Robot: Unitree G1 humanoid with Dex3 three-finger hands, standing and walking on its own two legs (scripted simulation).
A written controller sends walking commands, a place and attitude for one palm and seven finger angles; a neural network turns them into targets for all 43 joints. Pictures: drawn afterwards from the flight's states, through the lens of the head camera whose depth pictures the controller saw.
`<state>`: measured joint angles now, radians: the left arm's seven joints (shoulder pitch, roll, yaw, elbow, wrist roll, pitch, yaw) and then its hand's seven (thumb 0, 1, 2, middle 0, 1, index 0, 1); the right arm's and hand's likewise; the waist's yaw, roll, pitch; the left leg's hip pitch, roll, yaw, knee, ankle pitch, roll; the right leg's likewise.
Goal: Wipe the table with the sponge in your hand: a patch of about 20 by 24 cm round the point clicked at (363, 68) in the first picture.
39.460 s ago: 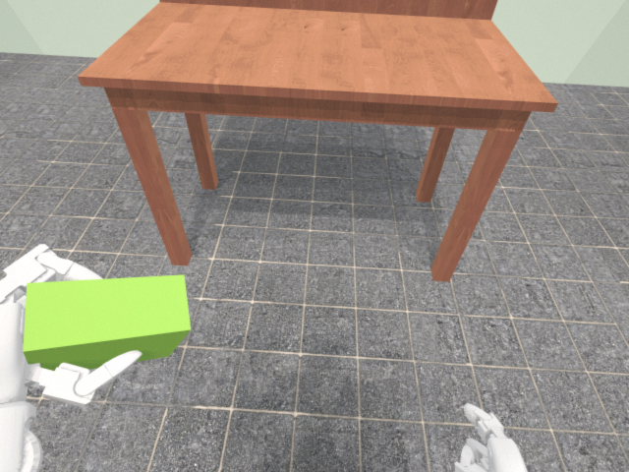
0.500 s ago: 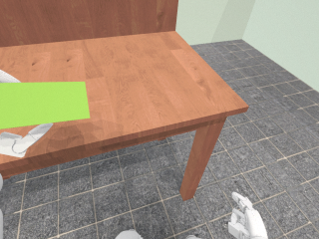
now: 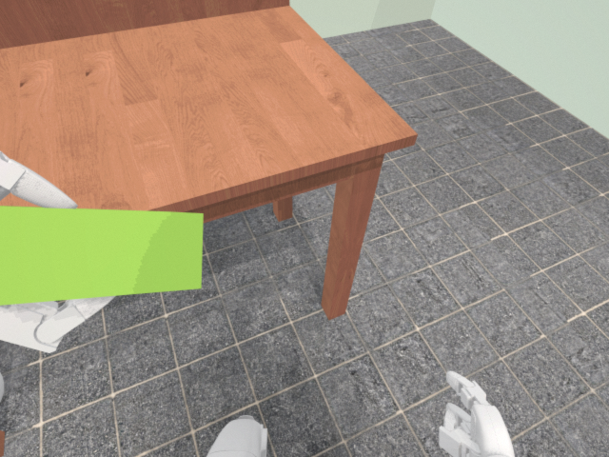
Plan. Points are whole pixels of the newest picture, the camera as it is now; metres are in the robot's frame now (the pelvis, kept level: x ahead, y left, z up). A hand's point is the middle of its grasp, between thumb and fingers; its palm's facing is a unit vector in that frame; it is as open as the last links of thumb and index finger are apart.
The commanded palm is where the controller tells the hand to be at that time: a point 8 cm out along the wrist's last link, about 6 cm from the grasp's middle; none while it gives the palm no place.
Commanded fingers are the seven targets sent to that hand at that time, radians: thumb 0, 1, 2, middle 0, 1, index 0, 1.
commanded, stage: stop stepping back and stand still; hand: left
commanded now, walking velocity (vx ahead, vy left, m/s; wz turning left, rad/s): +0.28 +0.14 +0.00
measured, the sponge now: (128, 245) +0.25 +0.15 +0.24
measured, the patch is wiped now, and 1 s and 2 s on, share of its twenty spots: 0.95 0.95 0.95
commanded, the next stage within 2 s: stand and wait in 0.66 s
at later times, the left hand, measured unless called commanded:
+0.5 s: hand out of the picture +0.10 +0.20 +0.26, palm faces +0.48 -0.81 -0.34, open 9.7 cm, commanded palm +0.05 +0.26 +0.27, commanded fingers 0.00 0.10 1.30 -1.20 -1.60 -1.20 -1.60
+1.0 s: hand out of the picture +0.11 +0.21 +0.27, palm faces +0.55 -0.76 -0.35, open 9.7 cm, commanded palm +0.05 +0.26 +0.27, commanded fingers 0.00 0.10 1.30 -1.20 -1.60 -1.20 -1.60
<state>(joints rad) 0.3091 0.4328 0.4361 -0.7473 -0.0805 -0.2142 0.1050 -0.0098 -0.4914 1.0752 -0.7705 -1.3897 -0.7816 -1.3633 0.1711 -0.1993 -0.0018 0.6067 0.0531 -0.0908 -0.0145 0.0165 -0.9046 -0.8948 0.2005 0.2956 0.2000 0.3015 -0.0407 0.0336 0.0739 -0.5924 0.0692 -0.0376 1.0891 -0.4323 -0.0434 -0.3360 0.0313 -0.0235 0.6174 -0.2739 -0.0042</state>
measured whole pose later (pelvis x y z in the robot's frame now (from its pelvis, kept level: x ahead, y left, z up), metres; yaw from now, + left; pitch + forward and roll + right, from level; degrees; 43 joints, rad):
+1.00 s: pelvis -0.09 -0.03 +0.01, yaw +4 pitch -1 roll -1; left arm 0.31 0.42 0.43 -0.62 -0.06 -0.17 0.16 -0.01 -0.50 1.08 -0.78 -1.39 -0.79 -1.36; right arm 0.20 -0.24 -0.01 0.64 0.03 -0.07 -0.08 0.02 -0.91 -0.90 0.20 0.30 0.20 0.30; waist 0.01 0.03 -0.01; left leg -0.31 0.05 -0.02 0.61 -0.30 -0.03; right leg -0.29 0.03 -0.05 0.59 -0.30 -0.04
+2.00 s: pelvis -0.09 +0.00 +0.02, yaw +2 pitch +0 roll -1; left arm 0.36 0.39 0.41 -0.58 -0.06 -0.15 0.16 -0.01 -0.50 1.07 -0.77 -1.39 -0.78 -1.37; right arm 0.17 -0.21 0.01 0.62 0.02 -0.05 -0.06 0.02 -0.91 -0.90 0.20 0.30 0.20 0.30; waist -0.01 0.03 -0.01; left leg -0.26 0.03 0.02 0.50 -0.24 0.01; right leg -0.22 0.01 -0.01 0.42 -0.20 0.01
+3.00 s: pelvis -0.09 +0.00 +0.02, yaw +3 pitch +0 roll -1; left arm 0.37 0.39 0.42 -0.59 -0.06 -0.15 0.16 -0.01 -0.50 1.07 -0.77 -1.39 -0.78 -1.37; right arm 0.17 -0.21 0.01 0.62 0.02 -0.05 -0.06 0.02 -0.91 -0.90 0.20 0.30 0.20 0.30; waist 0.00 0.04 0.00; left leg -0.25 0.03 0.02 0.49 -0.24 0.01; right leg -0.22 0.01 -0.01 0.43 -0.21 0.01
